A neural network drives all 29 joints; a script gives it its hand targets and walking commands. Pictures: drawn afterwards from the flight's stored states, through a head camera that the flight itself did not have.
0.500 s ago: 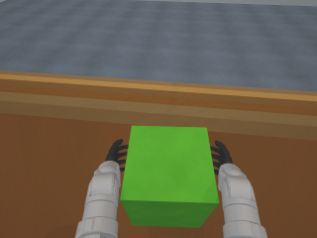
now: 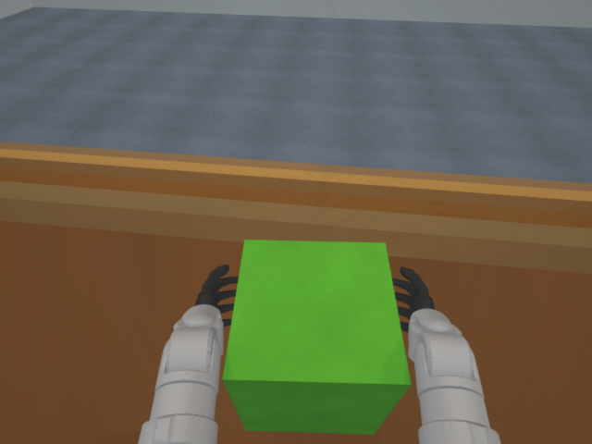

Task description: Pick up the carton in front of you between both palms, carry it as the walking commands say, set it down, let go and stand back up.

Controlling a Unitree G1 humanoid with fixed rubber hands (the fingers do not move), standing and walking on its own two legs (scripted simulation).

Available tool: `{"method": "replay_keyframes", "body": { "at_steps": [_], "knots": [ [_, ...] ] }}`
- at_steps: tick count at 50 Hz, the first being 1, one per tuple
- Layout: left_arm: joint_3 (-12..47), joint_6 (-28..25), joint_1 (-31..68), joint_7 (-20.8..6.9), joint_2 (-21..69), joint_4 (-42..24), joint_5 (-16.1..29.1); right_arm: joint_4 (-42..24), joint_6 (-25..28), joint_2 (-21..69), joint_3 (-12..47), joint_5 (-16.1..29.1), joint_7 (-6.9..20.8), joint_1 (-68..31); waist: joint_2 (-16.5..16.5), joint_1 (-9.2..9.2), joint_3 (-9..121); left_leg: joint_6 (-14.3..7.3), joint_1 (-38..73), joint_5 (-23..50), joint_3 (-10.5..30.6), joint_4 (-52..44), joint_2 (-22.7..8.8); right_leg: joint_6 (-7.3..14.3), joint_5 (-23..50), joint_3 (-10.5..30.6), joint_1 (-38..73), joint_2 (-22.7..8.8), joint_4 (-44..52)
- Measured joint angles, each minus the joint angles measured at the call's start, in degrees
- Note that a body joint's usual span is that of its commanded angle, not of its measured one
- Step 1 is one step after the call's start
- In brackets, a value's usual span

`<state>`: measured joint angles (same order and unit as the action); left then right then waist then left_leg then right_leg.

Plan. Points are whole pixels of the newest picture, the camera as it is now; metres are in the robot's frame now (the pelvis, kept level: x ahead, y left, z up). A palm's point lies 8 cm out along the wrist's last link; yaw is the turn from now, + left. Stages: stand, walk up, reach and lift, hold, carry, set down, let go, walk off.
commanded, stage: reach and lift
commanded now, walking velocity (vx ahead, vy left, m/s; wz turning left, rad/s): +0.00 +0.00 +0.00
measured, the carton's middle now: (312, 341) +0.29 +0.00 -0.04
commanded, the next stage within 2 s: hold in 0.08 s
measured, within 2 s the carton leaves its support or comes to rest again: neither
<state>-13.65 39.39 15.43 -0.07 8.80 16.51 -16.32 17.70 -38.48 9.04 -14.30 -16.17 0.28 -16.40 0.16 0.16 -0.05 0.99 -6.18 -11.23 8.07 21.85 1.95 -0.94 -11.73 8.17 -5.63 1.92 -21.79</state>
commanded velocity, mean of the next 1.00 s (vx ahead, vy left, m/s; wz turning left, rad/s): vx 0.00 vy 0.00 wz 0.00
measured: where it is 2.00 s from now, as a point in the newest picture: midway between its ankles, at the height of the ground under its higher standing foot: outside the picture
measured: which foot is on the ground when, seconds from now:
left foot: down 0.00-1.00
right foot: down 0.00-1.00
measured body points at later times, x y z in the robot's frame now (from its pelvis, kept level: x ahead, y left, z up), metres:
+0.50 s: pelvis -0.01 +0.00 +0.00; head -0.05 +0.00 +0.45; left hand +0.29 +0.15 +0.04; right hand +0.29 -0.15 +0.04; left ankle +0.01 +0.13 -0.75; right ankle +0.01 -0.13 -0.75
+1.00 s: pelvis +0.00 +0.00 +0.00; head -0.04 +0.00 +0.45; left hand +0.30 +0.15 +0.04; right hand +0.30 -0.15 +0.04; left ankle +0.01 +0.13 -0.74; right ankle +0.01 -0.13 -0.74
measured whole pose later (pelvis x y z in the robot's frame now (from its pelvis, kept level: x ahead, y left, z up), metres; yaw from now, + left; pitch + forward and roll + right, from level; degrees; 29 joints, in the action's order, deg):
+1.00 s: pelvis +0.00 +0.00 +0.00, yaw +0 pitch -7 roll +0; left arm -11.6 44.6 14.4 0.0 8.6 11.6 -15.9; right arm 12.6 -43.7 8.7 -12.5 -15.8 0.5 -15.2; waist -0.1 -0.2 -1.1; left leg 0.7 -2.8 -10.4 7.7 19.9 2.0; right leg -1.0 -11.0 7.7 -2.2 1.5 -19.9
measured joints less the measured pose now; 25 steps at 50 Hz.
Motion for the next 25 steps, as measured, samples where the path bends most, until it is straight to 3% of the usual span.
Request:
{"method": "replay_keyframes", "body": {
  "at_steps": [7, 14, 25],
  "knots": [
    [-0.1, 1.1, 0.3, -0.1, 0.1, -0.6, -0.1, -0.6, -1.0, 0.1, -0.1, 0.2, 0.0, -0.3, -0.1, 0.13, -0.2, 0.1, 0.6, 0.1, 0.0, -0.1, -0.2, 0.1, 0.1, -0.1, 0.5, 0.1, 0.0],
    [2.0, 3.7, -1.7, 0.2, -0.4, -5.2, 1.2, -5.2, -3.9, -0.4, 2.4, 1.4, -0.6, 1.6, -0.3, -0.23, -0.1, 0.1, 2.4, 0.8, 0.2, -1.7, -0.2, 0.1, 0.8, -0.3, 2.4, -0.1, 1.7],
    [0.9, 4.9, -0.1, -0.2, 0.0, -3.7, 0.2, -3.9, -5.1, 0.0, 1.0, 0.4, 0.0, 0.1, -0.4, -0.32, -1.3, 0.0, 2.4, 0.9, 0.0, -0.9, -0.1, 0.0, 0.9, -0.4, 2.5, -0.1, 1.0]
  ]
}}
